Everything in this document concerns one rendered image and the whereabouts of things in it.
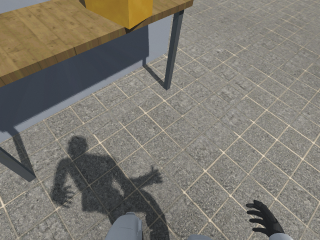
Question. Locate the left robot shin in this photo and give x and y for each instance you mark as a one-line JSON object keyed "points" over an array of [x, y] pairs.
{"points": [[130, 213]]}

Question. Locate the left robot thigh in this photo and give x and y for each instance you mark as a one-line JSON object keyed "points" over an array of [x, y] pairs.
{"points": [[126, 227]]}

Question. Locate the right robot hand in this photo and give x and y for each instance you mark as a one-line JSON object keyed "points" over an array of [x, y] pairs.
{"points": [[271, 224]]}

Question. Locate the table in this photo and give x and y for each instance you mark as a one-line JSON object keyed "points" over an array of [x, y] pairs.
{"points": [[38, 36]]}

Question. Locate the carton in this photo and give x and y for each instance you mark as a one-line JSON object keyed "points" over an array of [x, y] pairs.
{"points": [[127, 13]]}

